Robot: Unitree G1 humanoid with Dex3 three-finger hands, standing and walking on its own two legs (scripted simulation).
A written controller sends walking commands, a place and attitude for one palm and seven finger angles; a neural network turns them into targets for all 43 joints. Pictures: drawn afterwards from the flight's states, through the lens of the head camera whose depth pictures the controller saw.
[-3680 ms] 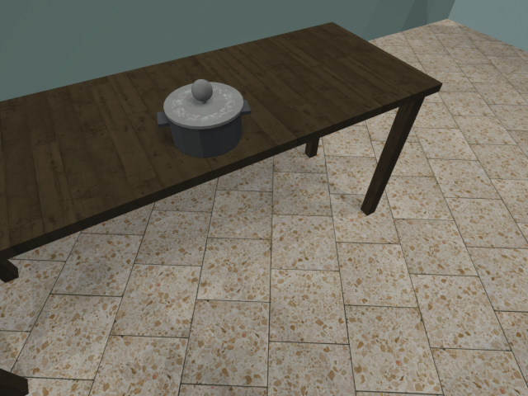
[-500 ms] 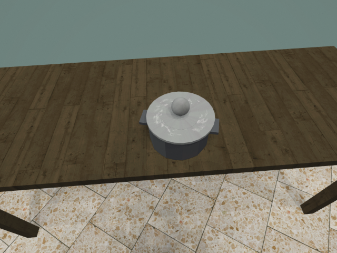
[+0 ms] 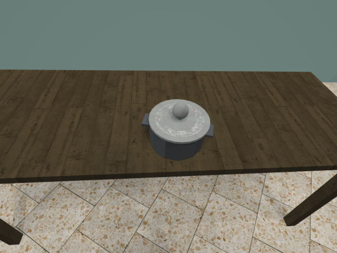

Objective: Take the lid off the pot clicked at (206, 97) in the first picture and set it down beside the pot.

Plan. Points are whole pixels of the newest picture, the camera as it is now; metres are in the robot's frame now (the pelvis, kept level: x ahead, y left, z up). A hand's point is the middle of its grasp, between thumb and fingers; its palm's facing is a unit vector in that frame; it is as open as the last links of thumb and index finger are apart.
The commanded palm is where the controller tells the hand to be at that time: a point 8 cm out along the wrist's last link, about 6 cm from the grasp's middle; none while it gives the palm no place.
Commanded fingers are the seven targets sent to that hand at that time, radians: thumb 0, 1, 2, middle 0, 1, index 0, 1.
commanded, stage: come to a stop and stand still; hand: left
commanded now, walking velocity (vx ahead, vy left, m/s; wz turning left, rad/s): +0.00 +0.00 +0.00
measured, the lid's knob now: (180, 110) +0.51 +0.01 +0.06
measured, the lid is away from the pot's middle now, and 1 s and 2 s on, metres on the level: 0.00 0.00 0.00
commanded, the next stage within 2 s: look again from close up in 0.94 s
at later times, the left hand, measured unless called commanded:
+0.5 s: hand out of the picture -0.05 +0.18 -0.18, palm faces +0.07 -0.99 -0.14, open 7.4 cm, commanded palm none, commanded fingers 0.00 0.90 0.90 -0.20 -0.30 -0.20 -0.30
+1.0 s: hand out of the picture -0.02 +0.19 -0.18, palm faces +0.06 -0.99 -0.14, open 7.4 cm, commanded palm none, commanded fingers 0.00 0.90 0.90 -0.20 -0.30 -0.20 -0.30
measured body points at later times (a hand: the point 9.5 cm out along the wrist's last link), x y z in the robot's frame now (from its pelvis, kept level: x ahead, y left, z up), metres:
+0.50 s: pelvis +0.00 +0.03 +0.00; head -0.01 +0.04 +0.45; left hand -0.05 +0.23 -0.16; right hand -0.05 -0.16 -0.16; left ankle -0.03 +0.14 -0.74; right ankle +0.01 -0.05 -0.74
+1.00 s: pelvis +0.02 +0.04 +0.00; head +0.01 +0.05 +0.45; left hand -0.02 +0.24 -0.17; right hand -0.02 -0.16 -0.16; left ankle -0.03 +0.14 -0.74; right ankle +0.01 -0.05 -0.74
